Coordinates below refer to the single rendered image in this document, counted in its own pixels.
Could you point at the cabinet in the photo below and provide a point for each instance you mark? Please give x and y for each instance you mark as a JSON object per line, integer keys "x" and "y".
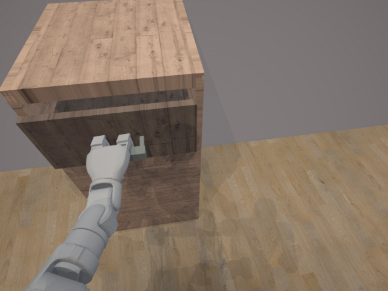
{"x": 93, "y": 49}

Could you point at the left robot forearm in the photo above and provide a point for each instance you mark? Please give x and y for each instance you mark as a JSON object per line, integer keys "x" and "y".
{"x": 77, "y": 257}

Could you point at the handle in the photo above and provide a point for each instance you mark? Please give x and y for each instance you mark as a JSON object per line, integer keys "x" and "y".
{"x": 138, "y": 152}

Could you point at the drawer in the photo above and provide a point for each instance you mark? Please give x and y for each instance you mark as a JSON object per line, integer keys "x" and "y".
{"x": 166, "y": 119}

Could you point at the left robot upper arm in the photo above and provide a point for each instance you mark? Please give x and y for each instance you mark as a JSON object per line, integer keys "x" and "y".
{"x": 52, "y": 282}

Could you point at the robot left hand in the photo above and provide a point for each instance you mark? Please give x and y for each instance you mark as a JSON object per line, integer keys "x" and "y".
{"x": 109, "y": 161}

